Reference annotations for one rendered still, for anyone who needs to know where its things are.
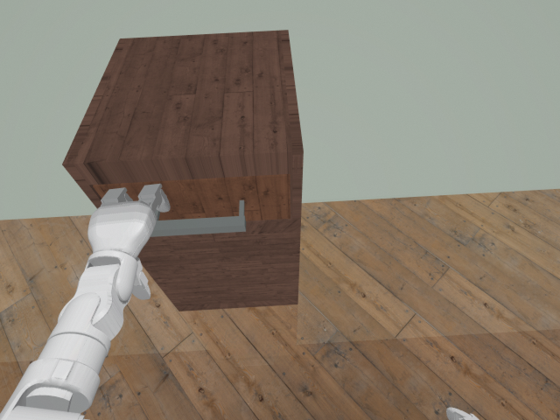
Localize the handle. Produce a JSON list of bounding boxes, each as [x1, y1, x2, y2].
[[150, 200, 246, 237]]

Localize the drawer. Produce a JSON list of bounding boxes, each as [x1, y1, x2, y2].
[[93, 174, 291, 221]]

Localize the robot left forearm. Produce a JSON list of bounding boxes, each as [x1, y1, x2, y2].
[[0, 250, 138, 420]]

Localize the cabinet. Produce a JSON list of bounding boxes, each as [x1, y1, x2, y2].
[[62, 30, 304, 312]]

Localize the robot left hand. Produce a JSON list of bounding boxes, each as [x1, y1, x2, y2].
[[87, 184, 171, 300]]

